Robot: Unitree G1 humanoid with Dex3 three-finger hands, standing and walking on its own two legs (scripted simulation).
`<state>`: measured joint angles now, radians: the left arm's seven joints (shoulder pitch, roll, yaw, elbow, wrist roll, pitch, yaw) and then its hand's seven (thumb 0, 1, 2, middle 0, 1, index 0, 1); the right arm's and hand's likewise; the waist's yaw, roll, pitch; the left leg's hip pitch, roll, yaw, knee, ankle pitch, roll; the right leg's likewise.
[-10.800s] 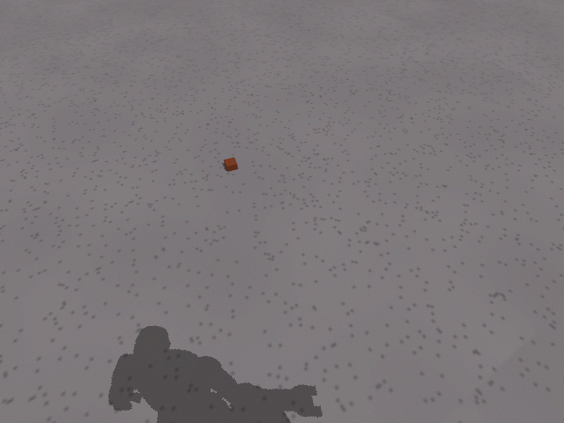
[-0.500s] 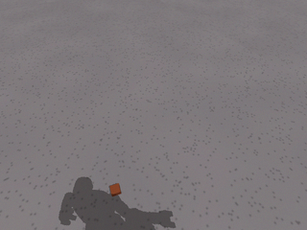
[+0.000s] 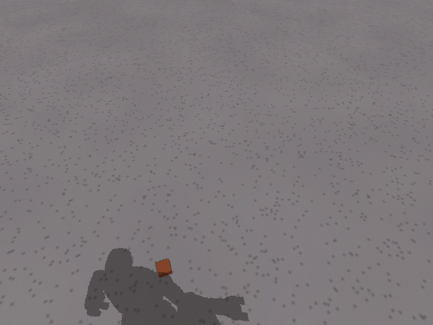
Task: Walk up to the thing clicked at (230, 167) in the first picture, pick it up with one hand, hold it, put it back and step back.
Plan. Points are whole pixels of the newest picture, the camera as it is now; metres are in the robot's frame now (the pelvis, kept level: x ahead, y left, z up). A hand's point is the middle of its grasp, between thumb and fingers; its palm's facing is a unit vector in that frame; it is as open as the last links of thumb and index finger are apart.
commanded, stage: stand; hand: left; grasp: from above
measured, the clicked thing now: (164, 268) +0.46 +0.28 -0.77
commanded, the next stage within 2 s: rise first in 0.48 s
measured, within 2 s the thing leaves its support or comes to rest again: neither
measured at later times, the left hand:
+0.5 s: hand out of the picture +0.07 +0.25 -0.16, palm faces -0.03 -0.94 -0.34, open 7.4 cm
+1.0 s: hand out of the picture +0.13 +0.26 -0.20, palm faces -0.08 -0.91 -0.40, open 12.0 cm
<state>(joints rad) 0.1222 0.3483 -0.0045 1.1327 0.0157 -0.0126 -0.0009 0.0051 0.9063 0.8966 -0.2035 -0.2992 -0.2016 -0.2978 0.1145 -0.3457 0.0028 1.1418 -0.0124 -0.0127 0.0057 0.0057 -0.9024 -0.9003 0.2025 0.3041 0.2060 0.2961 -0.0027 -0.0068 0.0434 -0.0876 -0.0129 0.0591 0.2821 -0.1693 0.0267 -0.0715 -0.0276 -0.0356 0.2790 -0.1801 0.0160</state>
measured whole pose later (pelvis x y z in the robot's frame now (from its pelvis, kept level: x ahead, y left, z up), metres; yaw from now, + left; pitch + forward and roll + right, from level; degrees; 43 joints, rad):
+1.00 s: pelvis -0.02 +0.00 -0.04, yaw +0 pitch +11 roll -1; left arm 0.03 0.34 0.14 0.90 0.17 0.09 0.00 0.00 -0.15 0.87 -0.20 -0.93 -0.22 -0.92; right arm 0.26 -0.25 -0.02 0.69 0.03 -0.04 -0.01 0.01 -0.95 -0.91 0.20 0.30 0.21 0.30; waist -0.03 0.00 -0.05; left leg -0.62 0.02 0.04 0.80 -0.37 0.02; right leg -0.59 -0.01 -0.05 0.77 -0.37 0.00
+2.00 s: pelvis -0.10 -0.02 -0.34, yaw -2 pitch +35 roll -4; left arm -0.58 0.64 0.18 1.06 0.93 -0.15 0.23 0.00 -0.50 0.95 -0.14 -1.00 -0.14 -1.00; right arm 0.09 -0.28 -0.04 0.73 -0.04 -0.13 0.06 0.01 -0.91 -0.90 0.20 0.30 0.21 0.30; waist -0.04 0.01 -0.12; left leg -2.01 0.06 -0.03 2.04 -0.65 0.03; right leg -1.95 -0.03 -0.10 2.01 -0.67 -0.04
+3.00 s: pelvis -0.10 -0.01 -0.45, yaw -9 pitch +36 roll -10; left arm -1.00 0.93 0.31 1.50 1.14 -0.10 0.38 0.00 -0.37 0.84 -0.26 -0.90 -0.27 -0.89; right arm 0.12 -0.29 0.10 0.73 -0.16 -0.08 0.18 0.00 -0.91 -0.91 0.20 0.30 0.20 0.30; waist -0.23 -0.04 0.03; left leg -2.34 0.08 -0.10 2.41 -0.71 0.06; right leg -2.24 -0.01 -0.16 2.32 -0.70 -0.02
